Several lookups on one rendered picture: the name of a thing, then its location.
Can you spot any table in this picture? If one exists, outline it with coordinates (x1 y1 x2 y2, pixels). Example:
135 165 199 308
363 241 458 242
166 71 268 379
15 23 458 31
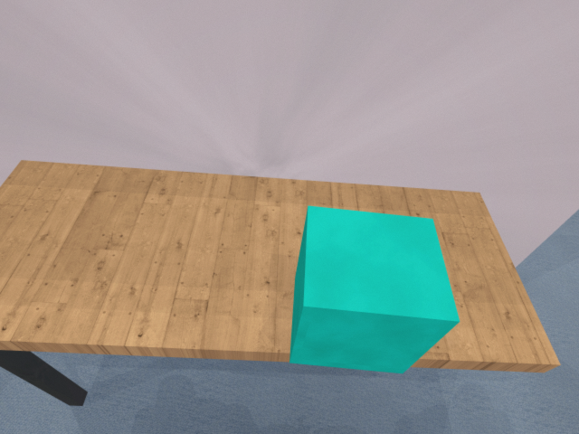
0 160 561 406

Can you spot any carton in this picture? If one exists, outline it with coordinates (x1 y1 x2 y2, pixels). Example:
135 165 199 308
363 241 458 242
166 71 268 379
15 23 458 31
289 206 460 373

